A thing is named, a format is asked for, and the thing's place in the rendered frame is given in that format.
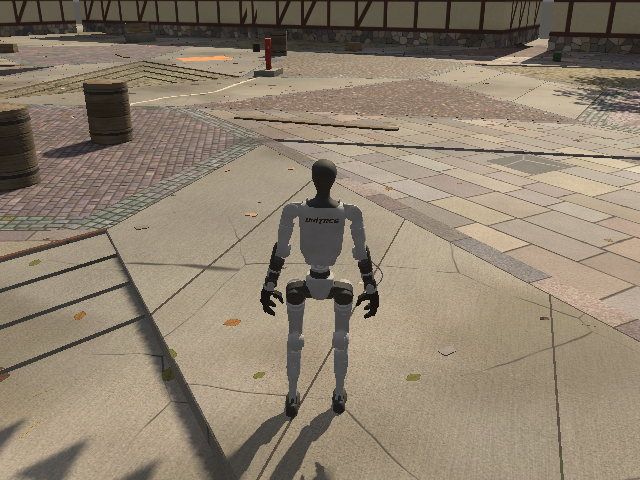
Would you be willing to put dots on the robot right foot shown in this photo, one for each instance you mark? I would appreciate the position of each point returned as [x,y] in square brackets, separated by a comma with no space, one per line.
[339,405]

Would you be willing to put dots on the robot left upper arm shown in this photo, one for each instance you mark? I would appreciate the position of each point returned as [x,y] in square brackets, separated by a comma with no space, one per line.
[290,211]

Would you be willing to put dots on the robot right upper arm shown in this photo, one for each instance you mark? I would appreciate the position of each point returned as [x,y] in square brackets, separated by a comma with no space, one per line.
[354,214]

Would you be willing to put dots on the robot right forearm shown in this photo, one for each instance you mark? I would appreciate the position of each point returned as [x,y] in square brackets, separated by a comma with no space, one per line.
[367,273]

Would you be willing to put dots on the robot left forearm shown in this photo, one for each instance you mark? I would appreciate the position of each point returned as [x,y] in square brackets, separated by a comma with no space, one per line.
[274,270]

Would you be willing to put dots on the robot left shin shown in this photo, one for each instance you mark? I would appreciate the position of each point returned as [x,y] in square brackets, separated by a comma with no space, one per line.
[293,369]

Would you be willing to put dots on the right robot hand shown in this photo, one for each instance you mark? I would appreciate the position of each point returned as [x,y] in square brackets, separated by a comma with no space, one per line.
[373,305]

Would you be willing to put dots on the left robot hand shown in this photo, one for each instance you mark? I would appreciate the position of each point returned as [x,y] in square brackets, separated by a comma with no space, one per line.
[266,302]

